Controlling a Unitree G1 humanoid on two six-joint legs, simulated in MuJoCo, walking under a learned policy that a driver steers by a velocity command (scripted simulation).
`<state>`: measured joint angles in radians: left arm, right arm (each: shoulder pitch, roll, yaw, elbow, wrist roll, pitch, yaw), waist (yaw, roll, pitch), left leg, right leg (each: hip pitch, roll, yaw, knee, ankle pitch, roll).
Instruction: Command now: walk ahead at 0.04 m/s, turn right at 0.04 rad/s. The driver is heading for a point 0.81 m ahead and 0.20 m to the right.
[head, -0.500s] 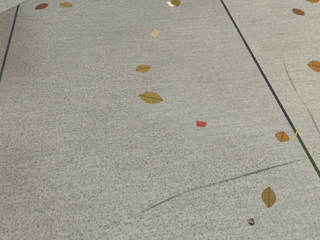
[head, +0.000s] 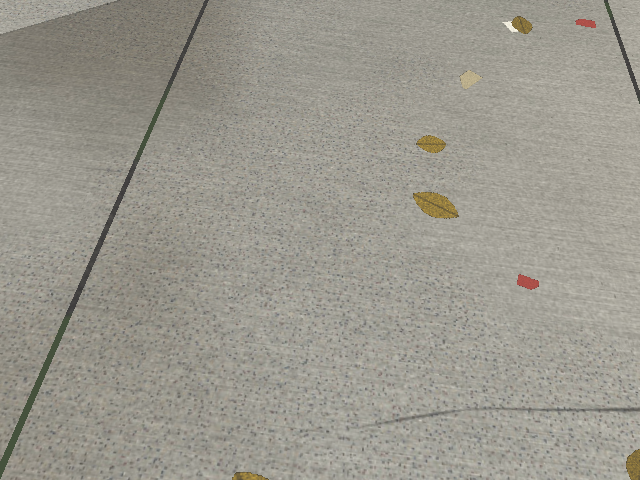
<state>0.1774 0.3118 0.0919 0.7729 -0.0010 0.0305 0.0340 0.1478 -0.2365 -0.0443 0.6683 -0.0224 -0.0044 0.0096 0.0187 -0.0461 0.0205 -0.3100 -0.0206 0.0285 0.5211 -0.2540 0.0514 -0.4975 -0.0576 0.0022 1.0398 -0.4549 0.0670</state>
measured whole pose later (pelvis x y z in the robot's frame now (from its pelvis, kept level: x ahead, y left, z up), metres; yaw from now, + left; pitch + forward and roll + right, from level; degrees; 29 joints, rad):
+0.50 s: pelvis +0.09 -0.07 +0.00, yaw -15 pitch +3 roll +2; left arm 0.11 0.27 0.07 0.73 -0.03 -0.01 -0.04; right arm 0.33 -0.32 -0.12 0.83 0.03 -0.06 0.00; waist -0.07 0.00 0.00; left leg 0.00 0.08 0.26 0.32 -0.33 -0.06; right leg -0.49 -0.09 -0.05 0.65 -0.24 -0.05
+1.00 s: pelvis +0.33 -0.20 -0.01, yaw -16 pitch +3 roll +0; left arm 0.34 0.28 0.05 0.81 0.00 -0.07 0.02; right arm 0.08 -0.26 -0.05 0.71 0.02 -0.08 0.08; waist 0.05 0.04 0.01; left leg -0.64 0.01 0.04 0.54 0.08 0.06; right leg 0.14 0.08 -0.08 0.18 -0.38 -0.07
